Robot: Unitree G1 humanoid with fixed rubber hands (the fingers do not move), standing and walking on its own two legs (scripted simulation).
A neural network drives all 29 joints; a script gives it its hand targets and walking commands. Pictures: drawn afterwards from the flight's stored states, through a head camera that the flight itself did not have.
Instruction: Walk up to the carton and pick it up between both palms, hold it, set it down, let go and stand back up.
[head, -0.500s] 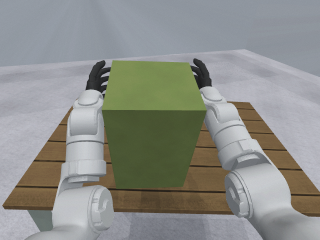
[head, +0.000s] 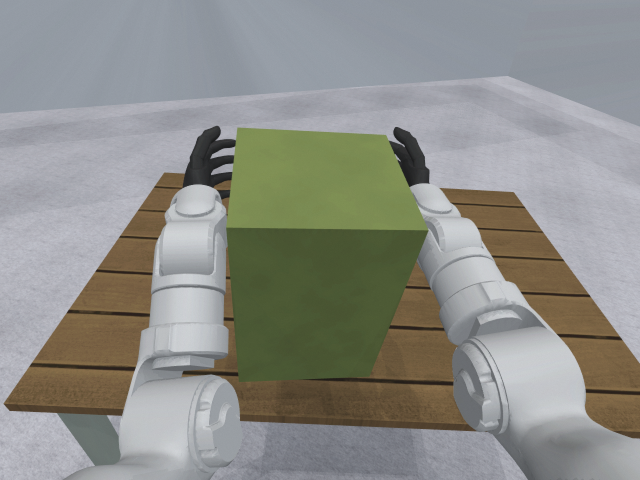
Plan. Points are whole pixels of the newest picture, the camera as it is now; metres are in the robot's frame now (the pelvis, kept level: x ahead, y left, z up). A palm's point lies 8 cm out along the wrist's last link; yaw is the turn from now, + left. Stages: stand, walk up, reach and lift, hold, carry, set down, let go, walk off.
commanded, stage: set down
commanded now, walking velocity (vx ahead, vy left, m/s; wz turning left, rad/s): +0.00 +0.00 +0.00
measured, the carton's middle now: (309, 263) +0.34 +0.03 +0.17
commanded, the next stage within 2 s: none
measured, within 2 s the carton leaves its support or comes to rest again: rests again in 1.50 s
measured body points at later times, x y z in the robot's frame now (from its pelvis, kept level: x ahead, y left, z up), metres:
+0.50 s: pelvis +0.00 +0.00 +0.00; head -0.04 +0.01 +0.45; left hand +0.39 +0.18 +0.22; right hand +0.43 -0.07 +0.23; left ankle +0.02 +0.16 -0.75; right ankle -0.02 -0.08 -0.75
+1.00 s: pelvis +0.01 +0.00 +0.00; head -0.01 +0.00 +0.45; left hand +0.40 +0.17 +0.19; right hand +0.45 -0.08 +0.19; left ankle +0.02 +0.16 -0.75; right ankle -0.02 -0.08 -0.75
